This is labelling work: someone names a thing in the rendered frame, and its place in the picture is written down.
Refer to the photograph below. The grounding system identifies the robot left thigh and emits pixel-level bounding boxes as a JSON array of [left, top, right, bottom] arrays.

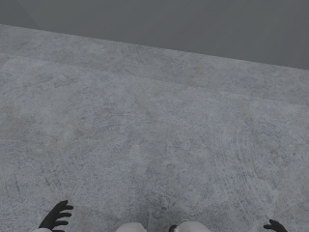
[[115, 222, 147, 232]]

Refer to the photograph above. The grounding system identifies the robot right thigh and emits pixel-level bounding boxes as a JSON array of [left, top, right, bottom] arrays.
[[174, 220, 211, 232]]

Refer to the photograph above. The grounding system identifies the robot thigh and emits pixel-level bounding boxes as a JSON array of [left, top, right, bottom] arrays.
[[174, 220, 211, 232], [115, 222, 147, 232]]

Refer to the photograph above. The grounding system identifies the robot right hand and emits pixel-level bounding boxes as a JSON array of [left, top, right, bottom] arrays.
[[264, 219, 288, 232]]

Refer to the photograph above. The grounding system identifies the robot left hand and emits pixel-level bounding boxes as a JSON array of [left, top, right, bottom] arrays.
[[38, 200, 73, 232]]

